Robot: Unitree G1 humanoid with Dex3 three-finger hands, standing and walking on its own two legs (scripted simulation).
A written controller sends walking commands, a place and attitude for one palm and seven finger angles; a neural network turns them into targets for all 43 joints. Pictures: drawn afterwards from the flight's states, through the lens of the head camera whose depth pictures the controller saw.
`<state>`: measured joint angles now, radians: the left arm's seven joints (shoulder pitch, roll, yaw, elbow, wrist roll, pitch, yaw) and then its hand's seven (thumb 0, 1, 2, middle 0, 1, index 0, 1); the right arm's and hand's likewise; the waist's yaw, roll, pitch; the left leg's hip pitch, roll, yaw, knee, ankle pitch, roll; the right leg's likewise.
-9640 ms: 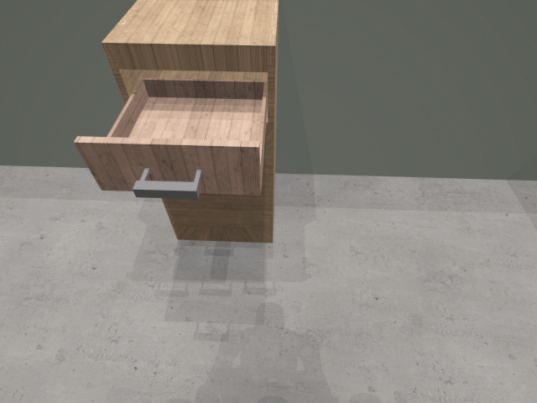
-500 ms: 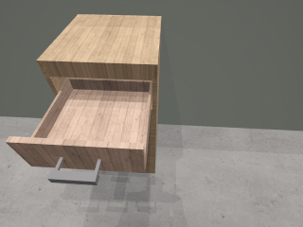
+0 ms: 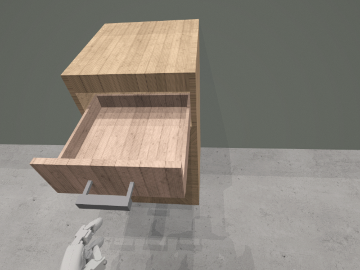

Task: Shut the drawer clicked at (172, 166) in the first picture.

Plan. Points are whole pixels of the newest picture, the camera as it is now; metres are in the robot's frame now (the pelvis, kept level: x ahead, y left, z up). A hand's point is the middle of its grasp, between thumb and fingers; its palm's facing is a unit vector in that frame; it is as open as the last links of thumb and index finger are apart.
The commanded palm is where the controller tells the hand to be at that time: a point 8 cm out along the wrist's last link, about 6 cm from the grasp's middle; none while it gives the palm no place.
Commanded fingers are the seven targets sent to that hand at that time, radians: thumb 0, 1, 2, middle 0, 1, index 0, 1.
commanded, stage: raise the hand and make a fist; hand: left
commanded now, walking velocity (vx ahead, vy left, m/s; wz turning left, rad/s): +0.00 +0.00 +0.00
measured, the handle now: (107, 193) +0.31 +0.21 -0.02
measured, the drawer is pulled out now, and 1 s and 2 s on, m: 0.30 0.29 0.29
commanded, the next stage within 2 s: bring the fist close to the handle in 1.70 s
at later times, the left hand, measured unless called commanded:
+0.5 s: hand (112, 268) +0.14 +0.14 +0.00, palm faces -0.13 -0.99 +0.00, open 4.5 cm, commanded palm +0.11 +0.21 +0.01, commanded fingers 0.00 0.90 0.90 -0.92 -1.08 -0.92 -1.08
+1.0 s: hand (95, 263) +0.14 +0.16 +0.05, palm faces -0.03 -1.00 -0.03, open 3.1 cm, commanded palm +0.10 +0.22 +0.05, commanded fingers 0.00 0.90 0.90 -1.40 -1.60 -1.40 -1.60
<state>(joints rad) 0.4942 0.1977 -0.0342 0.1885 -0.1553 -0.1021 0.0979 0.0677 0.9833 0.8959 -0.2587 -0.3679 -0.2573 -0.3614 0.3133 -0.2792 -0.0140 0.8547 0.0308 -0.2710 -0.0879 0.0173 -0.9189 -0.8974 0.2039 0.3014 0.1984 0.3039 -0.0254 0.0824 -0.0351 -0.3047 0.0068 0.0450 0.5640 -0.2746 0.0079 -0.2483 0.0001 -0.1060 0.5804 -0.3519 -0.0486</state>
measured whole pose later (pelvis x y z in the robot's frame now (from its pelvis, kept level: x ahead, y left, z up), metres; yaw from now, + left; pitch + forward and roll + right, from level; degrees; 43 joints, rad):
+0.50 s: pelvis -0.06 +0.02 -0.06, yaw +0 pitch +8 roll -2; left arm 0.45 0.18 -0.05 -0.13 -0.18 -0.27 -0.20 0.01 0.90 0.90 -0.73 -0.88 -0.73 -0.87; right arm 0.23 -0.17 0.08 0.50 0.03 -0.21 -0.05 0.01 -0.90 -0.90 0.21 0.30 0.20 0.30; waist 0.01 0.05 -0.10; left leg -0.76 0.03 0.01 1.03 -0.40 0.03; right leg -0.67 -0.01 -0.14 1.00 -0.47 -0.04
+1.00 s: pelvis -0.03 +0.04 -0.05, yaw +0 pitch +6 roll -2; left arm 0.69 0.17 -0.08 -0.41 -0.13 -0.25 -0.08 0.01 0.90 0.90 -1.23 -1.42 -1.23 -1.41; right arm 0.23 -0.22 0.02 0.45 0.03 -0.21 -0.03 0.01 -0.90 -0.90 0.20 0.30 0.20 0.30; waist 0.01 0.05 -0.11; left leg -0.65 0.01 0.05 0.97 -0.43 0.06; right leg -0.56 -0.02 -0.10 0.93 -0.48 -0.01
